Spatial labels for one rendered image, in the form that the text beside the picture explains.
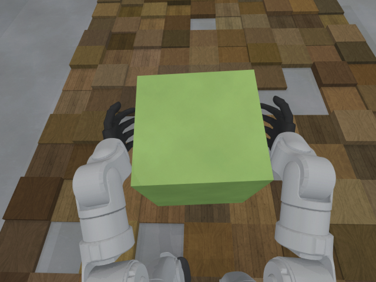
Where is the robot left thigh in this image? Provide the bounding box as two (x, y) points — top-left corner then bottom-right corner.
(146, 256), (183, 282)

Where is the carton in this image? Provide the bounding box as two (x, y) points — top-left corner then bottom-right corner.
(130, 69), (274, 206)

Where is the robot right hand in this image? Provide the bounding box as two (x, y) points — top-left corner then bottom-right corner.
(260, 96), (296, 151)

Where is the right robot upper arm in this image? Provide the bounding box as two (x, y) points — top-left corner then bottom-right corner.
(263, 257), (334, 282)

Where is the robot left foot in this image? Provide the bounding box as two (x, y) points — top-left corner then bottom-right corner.
(177, 257), (191, 282)

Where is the robot left hand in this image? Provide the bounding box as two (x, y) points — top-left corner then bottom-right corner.
(102, 102), (135, 152)

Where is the robot left forearm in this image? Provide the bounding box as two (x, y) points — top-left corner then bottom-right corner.
(72, 138), (135, 282)

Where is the left robot upper arm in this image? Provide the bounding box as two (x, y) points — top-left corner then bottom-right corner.
(86, 260), (149, 282)

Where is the robot right forearm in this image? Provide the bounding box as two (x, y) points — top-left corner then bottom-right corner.
(270, 132), (336, 282)

